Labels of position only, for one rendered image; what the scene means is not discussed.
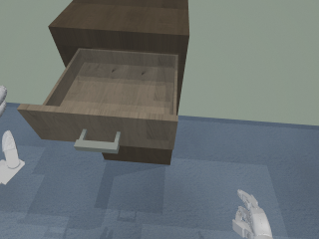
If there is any handle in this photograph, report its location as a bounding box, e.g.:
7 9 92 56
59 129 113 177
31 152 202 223
74 128 121 154

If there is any left robot hand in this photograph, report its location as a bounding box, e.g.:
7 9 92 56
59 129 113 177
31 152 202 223
0 86 25 185

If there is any right robot hand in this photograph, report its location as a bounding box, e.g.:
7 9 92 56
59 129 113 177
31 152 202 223
232 189 273 239

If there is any cabinet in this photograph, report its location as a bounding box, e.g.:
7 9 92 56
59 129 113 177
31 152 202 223
48 0 189 165

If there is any drawer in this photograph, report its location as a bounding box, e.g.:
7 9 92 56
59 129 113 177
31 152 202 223
17 48 178 150

